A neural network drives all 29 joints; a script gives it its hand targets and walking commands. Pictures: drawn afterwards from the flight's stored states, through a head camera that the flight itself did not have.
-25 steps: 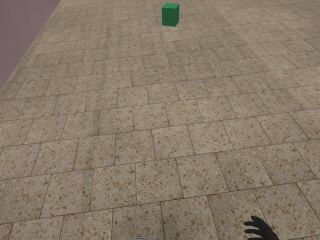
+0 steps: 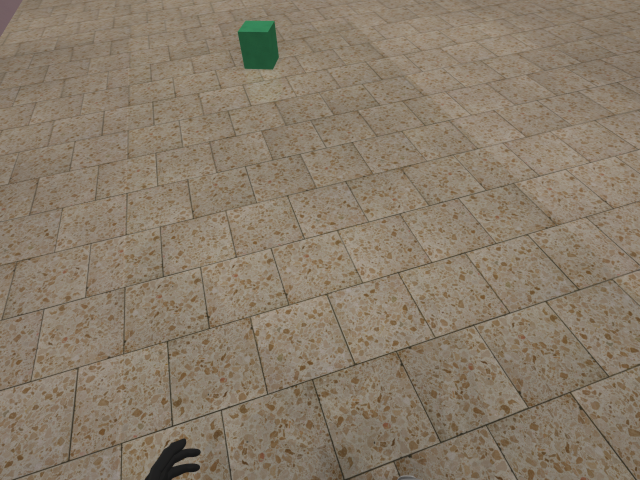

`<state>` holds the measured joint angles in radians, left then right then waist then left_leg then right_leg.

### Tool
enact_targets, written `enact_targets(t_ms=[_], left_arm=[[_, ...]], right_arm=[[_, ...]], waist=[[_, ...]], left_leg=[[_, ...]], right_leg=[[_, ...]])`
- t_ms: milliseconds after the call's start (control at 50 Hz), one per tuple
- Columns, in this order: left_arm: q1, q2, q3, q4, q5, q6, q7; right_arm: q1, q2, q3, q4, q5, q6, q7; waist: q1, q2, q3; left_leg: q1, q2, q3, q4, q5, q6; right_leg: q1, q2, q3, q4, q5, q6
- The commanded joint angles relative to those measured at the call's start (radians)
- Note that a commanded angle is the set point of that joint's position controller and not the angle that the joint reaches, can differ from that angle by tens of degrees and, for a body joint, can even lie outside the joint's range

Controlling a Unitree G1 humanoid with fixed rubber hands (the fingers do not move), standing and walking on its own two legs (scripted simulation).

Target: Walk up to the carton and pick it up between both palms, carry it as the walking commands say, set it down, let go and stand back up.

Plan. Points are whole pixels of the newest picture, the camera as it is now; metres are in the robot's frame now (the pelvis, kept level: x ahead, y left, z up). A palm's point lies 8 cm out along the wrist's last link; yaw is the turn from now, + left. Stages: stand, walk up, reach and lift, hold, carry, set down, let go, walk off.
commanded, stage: walk up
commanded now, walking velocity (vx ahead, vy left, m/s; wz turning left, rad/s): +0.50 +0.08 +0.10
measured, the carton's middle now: (259, 45) +2.97 +0.21 -0.64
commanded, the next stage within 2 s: none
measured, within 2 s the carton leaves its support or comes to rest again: neither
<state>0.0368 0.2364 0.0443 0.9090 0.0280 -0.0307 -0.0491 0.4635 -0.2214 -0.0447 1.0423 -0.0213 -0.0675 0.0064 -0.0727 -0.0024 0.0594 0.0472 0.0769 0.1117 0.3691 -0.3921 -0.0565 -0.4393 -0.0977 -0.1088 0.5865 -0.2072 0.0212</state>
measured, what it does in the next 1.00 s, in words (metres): walks ahead: right foot, then left foot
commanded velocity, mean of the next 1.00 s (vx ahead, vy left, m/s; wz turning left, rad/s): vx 0.50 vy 0.06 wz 0.01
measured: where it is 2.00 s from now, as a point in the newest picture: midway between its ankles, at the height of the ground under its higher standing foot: (284, 278)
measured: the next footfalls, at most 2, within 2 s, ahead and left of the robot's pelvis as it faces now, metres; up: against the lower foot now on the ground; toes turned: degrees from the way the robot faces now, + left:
right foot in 0.02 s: +0.15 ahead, -0.13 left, +0.00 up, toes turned -7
left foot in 0.52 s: +0.39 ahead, +0.19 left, +0.00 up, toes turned +8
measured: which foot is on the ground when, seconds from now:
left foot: down 0.00-0.02, up 0.04-0.50, down 0.52-1.00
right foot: up 0.00-0.00, down 0.02-0.52, up 0.54-1.00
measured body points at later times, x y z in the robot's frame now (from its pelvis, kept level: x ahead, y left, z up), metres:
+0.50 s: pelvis +0.24 +0.05 +0.00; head +0.28 +0.05 +0.45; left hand +0.12 +0.30 -0.13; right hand +0.43 -0.17 -0.12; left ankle +0.35 +0.18 -0.72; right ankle +0.12 -0.13 -0.73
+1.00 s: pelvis +0.48 +0.08 +0.01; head +0.51 +0.09 +0.46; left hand +0.66 +0.29 -0.12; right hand +0.36 -0.15 -0.12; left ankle +0.35 +0.18 -0.73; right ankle +0.61 -0.06 -0.69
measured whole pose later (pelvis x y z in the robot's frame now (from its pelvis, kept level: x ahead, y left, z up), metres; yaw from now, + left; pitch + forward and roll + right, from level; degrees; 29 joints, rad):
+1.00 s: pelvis +0.48 +0.08 +0.01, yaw +0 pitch -1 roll -1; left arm 0.01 0.20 0.04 0.94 0.03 0.00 -0.05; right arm 0.52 -0.15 -0.03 1.09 -0.03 -0.09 -0.01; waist -0.08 -0.03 0.07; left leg 0.10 0.05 0.14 0.25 -0.33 -0.01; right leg -0.52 -0.08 -0.11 0.68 -0.14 0.02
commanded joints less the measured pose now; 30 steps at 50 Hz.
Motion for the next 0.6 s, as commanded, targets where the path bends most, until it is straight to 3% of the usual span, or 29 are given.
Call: enact_targets(t_ms=[0,20,40,60,100,120,160,200,320,380,440,460,480,500,520,540,560,580], left_arm=[[0.352,0.171,0.056,0.072,0.021,-0.044,0.042],[0.504,0.324,0.086,0.100,0.031,-0.048,0.060],[0.525,0.343,0.085,0.114,-0.002,-0.032,0.067],[0.413,0.290,0.073,0.086,0.000,-0.027,0.070],[0.244,0.155,0.050,0.051,-0.005,-0.038,0.065],[0.228,0.119,0.040,0.049,-0.007,-0.045,0.060],[0.288,0.105,0.033,0.071,-0.011,-0.056,0.054],[0.352,0.113,0.030,0.087,-0.011,-0.062,0.055],[0.437,0.156,0.038,0.083,-0.004,-0.054,0.063],[0.475,0.171,0.042,0.093,-0.004,-0.048,0.067],[0.460,0.197,0.049,0.091,-0.005,-0.042,0.073],[0.434,0.201,0.048,0.085,-0.006,-0.038,0.072],[0.417,0.178,0.037,0.078,-0.009,-0.037,0.063],[0.450,0.102,0.009,0.080,-0.001,-0.035,0.054],[0.453,0.028,-0.002,0.042,0.004,-0.040,0.052],[0.412,0.073,0.009,0.001,0.008,-0.041,0.051],[0.362,0.109,0.012,0.002,0.008,-0.043,0.049],[0.357,0.092,0.003,0.020,-0.001,-0.045,0.048]], right_arm=[[-0.011,-0.134,-0.013,-0.053,0.010,-0.005,-0.010],[-0.004,-0.064,0.005,-0.103,0.004,-0.007,-0.008],[-0.022,-0.107,-0.008,-0.125,-0.011,0.003,-0.002],[-0.039,-0.116,-0.016,-0.122,-0.005,0.006,0.005],[-0.053,-0.091,-0.020,-0.104,-0.008,0.018,0.015],[-0.036,-0.077,-0.019,-0.093,-0.011,0.028,0.020],[-0.058,-0.059,-0.015,-0.093,-0.020,0.051,0.032],[-0.124,-0.055,-0.011,-0.109,-0.023,0.065,0.041],[-0.376,-0.053,0.007,-0.181,-0.008,0.073,0.075],[-0.454,-0.050,0.010,-0.209,-0.003,0.066,0.085],[-0.433,-0.070,0.001,-0.213,-0.001,0.059,0.082],[-0.375,-0.083,-0.006,-0.197,-0.001,0.054,0.077],[-0.256,-0.113,-0.020,-0.151,-0.004,0.042,0.063],[-0.084,-0.165,-0.041,-0.088,-0.019,0.015,0.040],[0.064,-0.305,-0.076,-0.058,-0.040,-0.001,0.020],[0.102,-0.362,-0.086,-0.050,0.002,0.002,0.009],[-0.004,-0.300,-0.062,-0.057,0.013,0.006,0.011],[-0.104,-0.209,-0.038,-0.073,0.005,0.001,0.015]], waist=[[0.202,-0.076,-0.162],[0.236,-0.339,-0.238],[0.209,-0.239,-0.319],[0.162,-0.207,-0.231],[0.087,-0.147,-0.058],[0.069,-0.157,-0.035],[0.068,-0.156,-0.017],[0.083,-0.160,0.007],[0.139,-0.172,0.108],[0.163,-0.182,0.116],[0.138,-0.198,0.083],[0.105,-0.186,0.052],[0.047,-0.126,-0.021],[-0.018,-0.021,-0.148],[-0.068,0.261,-0.247],[-0.077,0.314,-0.322],[-0.022,0.221,-0.225],[0.026,0.152,-0.112]], left_leg=[[-0.400,0.050,-0.009,0.408,0.345,0.119],[-0.672,-0.091,0.013,0.722,-0.147,0.070],[-0.686,-0.046,-0.170,0.892,-0.162,0.077],[-0.717,-0.009,-0.190,0.941,-0.063,0.068],[-0.659,0.059,-0.167,0.877,0.123,0.051],[-0.605,0.060,-0.153,0.843,0.154,0.041],[-0.579,0.048,-0.124,0.805,0.180,0.033],[-0.606,0.046,-0.103,0.744,0.220,0.025],[-0.596,0.037,-0.037,0.386,0.321,0.005],[-0.541,0.015,0.000,0.268,0.305,0.012],[-0.448,0.002,0.003,0.188,0.235,0.034],[-0.356,-0.010,0.024,0.156,0.205,0.045],[-0.172,-0.033,0.056,0.106,0.202,0.057],[0.101,0.003,0.000,0.107,0.140,0.070],[0.264,0.320,-0.437,-0.025,-0.037,0.118],[0.266,0.414,-0.695,-0.181,-0.113,0.165],[0.144,0.360,-0.593,-0.164,-0.067,0.182],[0.023,0.312,-0.471,-0.153,0.080,0.175]], right_leg=[[0.569,-0.066,0.091,-0.126,-0.050,-0.038],[0.703,-0.389,0.591,-0.290,-0.114,-0.111],[0.678,-0.439,0.765,-0.341,-0.141,-0.162],[0.605,-0.393,0.695,-0.338,-0.142,-0.159],[0.380,-0.279,0.422,-0.350,-0.030,-0.133],[0.315,-0.247,0.330,-0.349,0.086,-0.113],[0.288,-0.230,0.232,-0.343,0.243,-0.101],[0.304,-0.222,0.190,-0.350,0.289,-0.096],[0.292,-0.215,0.124,-0.452,0.083,-0.089],[0.316,-0.230,0.101,-0.458,0.111,-0.095],[0.338,-0.259,0.096,-0.405,0.142,-0.082],[0.306,-0.248,0.072,-0.338,0.144,-0.078],[0.245,-0.184,0.012,-0.175,0.153,-0.070],[0.107,-0.071,-0.055,0.134,0.045,-0.058],[-0.163,0.028,-0.042,0.488,-0.325,-0.027],[-0.248,0.029,0.094,0.671,-0.357,-0.034],[-0.254,-0.038,0.150,0.720,-0.237,-0.040],[-0.242,-0.064,0.140,0.709,-0.152,-0.041]])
